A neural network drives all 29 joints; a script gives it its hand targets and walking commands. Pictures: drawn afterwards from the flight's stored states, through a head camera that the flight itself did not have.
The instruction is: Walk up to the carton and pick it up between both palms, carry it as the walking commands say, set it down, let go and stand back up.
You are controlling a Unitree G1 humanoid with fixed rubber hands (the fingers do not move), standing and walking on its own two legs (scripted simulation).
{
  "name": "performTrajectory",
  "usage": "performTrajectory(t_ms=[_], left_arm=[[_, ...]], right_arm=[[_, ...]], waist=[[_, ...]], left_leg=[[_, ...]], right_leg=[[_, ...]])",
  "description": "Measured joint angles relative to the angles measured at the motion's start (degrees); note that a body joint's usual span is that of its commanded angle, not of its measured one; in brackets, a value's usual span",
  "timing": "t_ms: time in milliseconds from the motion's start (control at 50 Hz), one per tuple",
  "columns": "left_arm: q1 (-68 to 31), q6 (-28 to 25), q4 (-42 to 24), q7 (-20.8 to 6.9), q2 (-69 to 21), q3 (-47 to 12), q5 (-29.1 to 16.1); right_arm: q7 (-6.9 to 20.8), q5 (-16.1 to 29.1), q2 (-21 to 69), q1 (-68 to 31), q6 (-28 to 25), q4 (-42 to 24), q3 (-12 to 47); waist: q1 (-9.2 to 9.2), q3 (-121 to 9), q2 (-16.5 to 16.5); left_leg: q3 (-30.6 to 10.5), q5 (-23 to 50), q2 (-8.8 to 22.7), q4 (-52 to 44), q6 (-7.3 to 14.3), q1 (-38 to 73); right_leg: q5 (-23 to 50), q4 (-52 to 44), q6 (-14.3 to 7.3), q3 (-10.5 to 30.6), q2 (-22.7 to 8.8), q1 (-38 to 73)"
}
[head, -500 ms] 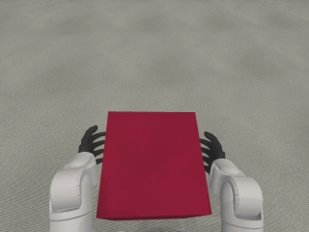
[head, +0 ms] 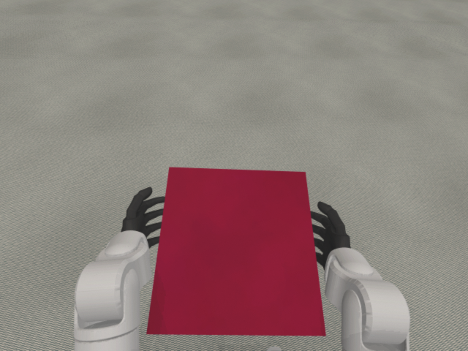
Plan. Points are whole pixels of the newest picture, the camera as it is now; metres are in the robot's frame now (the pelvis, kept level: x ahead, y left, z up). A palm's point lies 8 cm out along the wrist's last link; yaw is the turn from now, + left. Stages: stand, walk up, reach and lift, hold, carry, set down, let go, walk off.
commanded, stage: carry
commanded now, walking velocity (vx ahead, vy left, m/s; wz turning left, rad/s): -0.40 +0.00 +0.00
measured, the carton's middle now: (232, 260) +0.27 +0.01 +0.03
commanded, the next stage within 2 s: none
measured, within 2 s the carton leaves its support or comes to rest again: neither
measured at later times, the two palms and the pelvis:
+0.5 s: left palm out of the picture -0.01 +0.14 +0.10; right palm out of the picture -0.02 -0.15 +0.09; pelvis -0.26 -0.01 +0.01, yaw -1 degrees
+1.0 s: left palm out of the picture -0.25 +0.17 +0.11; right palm out of the picture -0.27 -0.12 +0.10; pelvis -0.52 +0.02 +0.01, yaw -1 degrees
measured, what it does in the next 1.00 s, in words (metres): walks backwards: right foot, then left foot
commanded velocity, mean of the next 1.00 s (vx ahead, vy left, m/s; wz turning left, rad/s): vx -0.40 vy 0.00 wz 0.00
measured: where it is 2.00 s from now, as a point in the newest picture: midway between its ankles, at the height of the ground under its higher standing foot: outside the picture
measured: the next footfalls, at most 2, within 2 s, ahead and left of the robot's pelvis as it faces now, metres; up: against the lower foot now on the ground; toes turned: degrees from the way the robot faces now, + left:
right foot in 0.34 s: -0.19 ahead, -0.14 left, +0.00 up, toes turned -1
left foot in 0.66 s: -0.33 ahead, +0.13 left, +0.00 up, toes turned +1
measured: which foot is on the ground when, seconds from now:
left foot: down 0.00-0.34, up 0.36-0.64, down 0.66-1.00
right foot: down 0.00-0.00, up 0.02-0.32, down 0.34-0.68, up 0.70-1.00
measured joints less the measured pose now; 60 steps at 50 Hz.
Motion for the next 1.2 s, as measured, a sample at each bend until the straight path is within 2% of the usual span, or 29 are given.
performTrajectory(t_ms=[20, 40, 60, 80, 120, 160, 220, 280, 340, 360, 400, 420, 480, 520, 600, 660, 680, 700, 720, 740, 760, 820, 860, 940, 1060, 1080, 1120, 1160, 1200], left_arm=[[0.6, 0.1, 0.3, 0.1, 0.1, 0.1, 0.0], [2.0, 0.2, 0.7, 0.3, 0.2, 0.1, 0.0], [3.5, 0.4, 1.0, 0.5, 0.3, 0.1, 0.0], [4.6, 0.7, 1.3, 0.6, 0.4, 0.1, 0.0], [5.1, 1.8, 1.4, 0.9, 0.4, 0.1, 0.0], [3.8, 2.5, 1.0, 1.0, 0.4, 0.1, 0.0], [0.7, 2.3, -0.4, 1.1, 0.3, 0.1, 0.0], [-0.6, 1.5, -0.5, 0.9, 0.0, 0.1, 0.0], [-0.3, 1.2, -0.5, 0.7, 0.0, 0.1, 0.0], [0.1, 0.8, 0.2, 0.6, -0.1, 0.1, 0.0], [1.7, 1.3, 2.1, 0.5, 0.1, -0.6, 0.0], [2.7, 1.6, 2.5, 0.4, 0.2, -0.9, 0.0], [4.3, 1.8, 2.2, 0.1, 0.3, -0.9, 0.0], [3.7, 1.0, 0.7, 0.0, 0.3, -0.8, 0.0], [1.5, -0.6, -1.7, -0.4, 0.2, -0.3, 0.0], [1.3, -0.6, -2.3, -0.4, 0.1, -0.2, 0.0], [1.3, -0.5, -2.1, -0.4, 0.2, -0.1, 0.0], [1.5, -0.1, -1.6, -0.3, 0.2, 0.1, 0.0], [2.7, 0.3, -1.1, 0.0, 0.3, 0.1, 0.0], [4.0, 0.8, -0.7, 0.4, 0.4, 0.1, 0.0], [5.0, 1.3, -0.5, 0.7, 0.4, 0.1, 0.0], [4.8, 2.8, -0.4, 1.0, 0.4, -0.1, 0.0], [2.9, 2.9, -1.0, 1.0, 0.4, -0.1, 0.0], [-0.5, 2.1, -3.1, 1.0, 0.0, -0.1, 0.0], [0.2, 1.2, -2.8, 0.6, -0.1, -0.1, 0.0], [0.9, 1.1, -1.7, 0.6, 0.0, -0.3, 0.0], [2.8, 1.8, 0.0, 0.5, 0.2, -1.0, 0.0], [4.5, 2.4, 0.0, 0.4, 0.3, -1.3, 0.0], [4.7, 1.9, -0.2, 0.3, 0.3, -1.4, 0.0]], right_arm=[[0.1, 0.2, 0.0, 0.1, -0.1, 1.0, 0.0], [0.2, 0.4, 0.0, 0.2, 0.1, 2.6, 0.2], [0.4, 0.5, 0.0, 0.4, 0.5, 3.9, 0.5], [0.5, 0.5, 0.0, 0.8, 1.0, 4.9, 0.7], [0.7, 0.5, 0.1, 1.6, 1.4, 5.5, 0.9], [0.7, 0.5, 0.1, 1.9, 1.0, 4.7, 1.0], [0.7, 0.4, 0.1, 1.7, -0.9, 2.4, 0.7], [0.6, 0.2, 0.1, 1.1, -1.3, 0.9, 0.2], [0.6, 0.2, 0.0, 1.0, -1.2, 0.9, 0.2], [0.5, 0.2, 0.0, 1.1, -1.1, 1.4, 0.2], [0.4, 0.2, 0.1, 3.2, -0.3, 2.3, 0.3], [0.3, 0.2, 0.1, 4.0, 0.4, 2.5, 0.5], [-0.1, 0.1, 0.1, 3.8, 2.0, 2.4, 0.9], [-0.3, 0.1, 0.0, 2.2, 2.1, 1.0, 0.8], [-0.5, 0.1, 0.0, -0.9, 1.4, -1.5, 0.3], [-0.5, 0.2, 0.0, -1.4, 1.4, -1.8, 0.3], [-0.5, 0.2, 0.0, -1.2, 1.3, -1.5, 0.3], [-0.3, 0.2, 0.1, -1.0, 1.2, -0.3, 0.3], [0.0, 0.4, 0.0, -0.7, 1.3, 1.4, 0.5], [0.3, 0.5, 0.0, -0.4, 1.4, 3.0, 0.6], [0.5, 0.6, 0.0, 0.2, 1.6, 4.1, 0.9], [0.7, 0.6, 0.1, 1.9, 1.5, 4.1, 1.2], [0.6, 0.6, 0.1, 2.2, 0.4, 2.7, 1.2], [0.4, 0.6, 0.1, 1.4, -1.8, -0.6, 0.6], [0.3, 0.5, 0.0, 0.7, -1.1, -0.6, 0.5], [0.3, 0.5, 0.0, 1.4, -0.9, 0.1, 0.5], [0.2, 0.5, 0.1, 3.7, 0.1, 1.2, 0.7], [0.1, 0.5, 0.1, 4.8, 1.3, 1.1, 1.1], [-0.1, 0.5, 0.1, 4.1, 1.6, 0.7, 1.1]], waist=[[0.03, 0.9, -1.0], [0.00, 1.2, -0.9], [-0.04, 1.2, -0.4], [-0.05, 1.2, 0.1], [-0.03, 1.0, 0.5], [0.01, 0.4, 0.7], [0.03, 0.3, 0.9], [0.08, 0.1, 2.5], [0.06, -0.1, 5.0], [-0.09, 0.9, 6.4], [-0.15, 1.5, 6.3], [-0.14, 1.5, 5.8], [-0.19, 1.1, 4.6], [-0.22, 1.0, 3.7], [-0.26, 1.0, 2.7], [-0.31, 0.7, 1.3], [-0.25, 1.0, 0.1], [-0.19, 2.0, -1.4], [-0.21, 2.5, -1.6], [-0.25, 2.7, -1.1], [-0.27, 2.8, -0.7], [-0.23, 2.8, 0.1], [-0.20, 2.4, 0.4], [-0.16, 2.4, 1.2], [-0.22, 2.0, 5.4], [-0.29, 2.5, 6.5], [-0.23, 2.6, 6.1], [-0.25, 2.2, 5.2], [-0.30, 1.5, 4.3]], left_leg=[[0.1, 0.9, -0.6, 0.0, -0.1, -0.2], [0.0, 2.3, -0.2, 0.0, 0.0, -0.4], [-0.1, 3.8, 0.4, -0.4, 0.1, -0.5], [-0.1, 5.3, 1.0, -1.1, 0.2, -0.6], [0.0, 8.3, 1.4, -3.2, 0.2, -1.0], [0.1, 11.2, 1.5, -4.9, 0.2, -3.1], [0.1, 15.7, 1.5, -6.8, 0.2, -7.0], [0.2, 19.8, 1.8, -8.4, 0.2, -10.1], [0.2, 22.9, 2.2, -8.7, 0.0, -13.2], [0.1, 20.8, 2.6, -8.0, -0.1, -13.5], [0.2, 7.6, 1.2, 2.0, -0.1, -14.8], [0.2, 5.4, 0.5, 9.0, -0.1, -15.4], [0.1, 4.9, 0.0, 24.4, -0.1, -15.4], [0.0, 4.7, 0.0, 26.2, -0.1, -13.9], [0.0, 1.9, 0.0, 19.8, -0.1, -8.5], [-0.1, 0.9, 0.0, 5.8, -0.1, -1.4], [0.1, -2.0, -0.3, 1.4, -0.8, 0.1], [0.2, -1.6, -1.0, 0.9, -0.8, 0.0], [0.1, 0.4, -0.7, 0.9, -0.4, -0.3], [0.1, 2.5, 0.2, 0.7, 0.3, -0.5], [0.1, 4.2, 1.0, 0.1, 0.7, -0.6], [0.2, 8.2, 1.8, -2.8, 0.8, -1.6], [0.2, 11.1, 1.9, -4.4, 0.9, -4.0], [0.3, 16.8, 1.9, -6.7, 1.0, -8.9], [0.4, 23.1, 2.3, -8.4, 0.8, -14.1], [0.4, 17.8, 2.3, -6.7, 0.6, -14.2], [0.5, 6.5, 0.9, 5.6, 0.3, -15.2], [0.4, 5.2, 0.2, 17.9, 0.3, -15.3], [0.3, 5.0, 0.1, 24.1, 0.3, -14.4]], right_leg=[[-2.1, 0.6, 0.0, 0.2, -0.5, -0.1], [-9.4, 3.7, 0.0, 0.1, 0.1, -0.5], [-15.5, 9.6, 0.0, 0.0, 1.0, -1.5], [-18.2, 16.1, 0.0, 0.0, 1.6, -2.4], [-18.2, 26.2, 0.0, 0.1, 2.0, -2.8], [-17.5, 29.7, 0.0, 0.2, 2.0, -2.2], [-17.5, 28.2, 0.0, 0.2, 2.0, 0.7], [-17.7, 18.1, 0.0, 0.2, 1.9, 7.2], [-19.3, 3.9, 0.3, 0.2, 2.0, 14.4], [-19.6, 3.5, 0.4, 0.1, 2.4, 14.3], [-16.0, 3.4, 0.3, 0.5, 1.6, 13.9], [-14.3, 3.0, 0.3, 0.8, 0.9, 13.9], [-11.0, 1.6, 0.3, 0.8, -0.1, 12.5], [-9.0, 1.6, 0.3, 0.7, -0.4, 9.9], [-4.5, 1.0, 0.3, 0.1, -0.4, 4.2], [-1.2, 0.8, 0.5, -0.2, -0.3, 0.5], [-0.2, 0.8, 0.6, 0.0, -0.7, -0.5], [-1.5, 1.1, 0.6, 0.3, -1.3, -0.6], [-8.5, 3.4, 0.6, 0.2, -0.5, -0.9], [-14.9, 9.0, 0.6, 0.2, 0.8, -1.9], [-18.1, 15.6, 0.6, 0.2, 1.8, -2.9], [-17.7, 29.3, 0.6, 0.3, 2.4, -3.4], [-17.2, 31.5, 0.6, 0.3, 2.4, -2.5], [-17.3, 26.5, 0.6, 0.4, 2.4, 2.7], [-18.2, 2.2, 0.7, 0.3, 2.5, 15.7], [-17.8, 2.3, 0.7, 0.3, 2.7, 15.5], [-15.7, 2.2, 0.7, 0.8, 1.6, 15.4], [-13.5, 1.4, 0.7, 1.0, 0.6, 14.9], [-11.6, 1.3, 0.7, 0.9, 0.1, 12.7]])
